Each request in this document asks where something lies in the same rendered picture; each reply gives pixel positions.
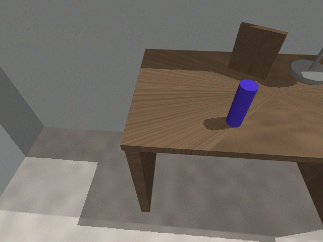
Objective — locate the desk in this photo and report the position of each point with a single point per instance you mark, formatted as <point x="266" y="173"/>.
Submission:
<point x="180" y="105"/>

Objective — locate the desk lamp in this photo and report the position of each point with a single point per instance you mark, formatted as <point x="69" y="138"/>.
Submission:
<point x="307" y="71"/>

